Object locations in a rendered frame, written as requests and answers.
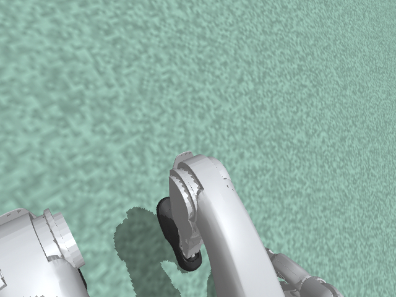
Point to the right robot hand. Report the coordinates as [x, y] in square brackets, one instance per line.
[288, 270]

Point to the right robot foot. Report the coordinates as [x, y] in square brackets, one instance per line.
[170, 232]

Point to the right robot arm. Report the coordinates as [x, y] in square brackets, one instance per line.
[317, 287]

